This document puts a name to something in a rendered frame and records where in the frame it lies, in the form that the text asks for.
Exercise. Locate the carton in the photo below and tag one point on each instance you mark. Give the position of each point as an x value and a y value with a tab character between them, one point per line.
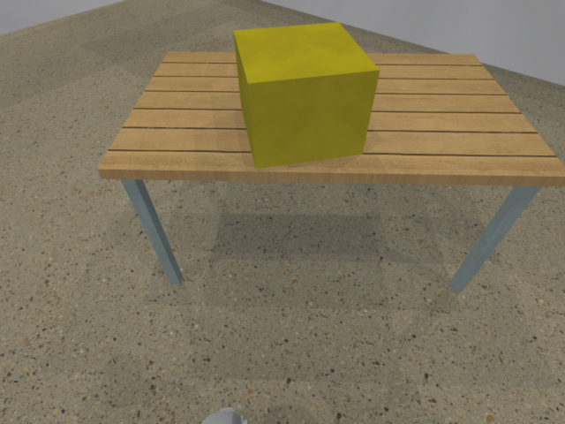
306	92

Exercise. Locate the table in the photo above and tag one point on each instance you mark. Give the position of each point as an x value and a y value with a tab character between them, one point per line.
437	119

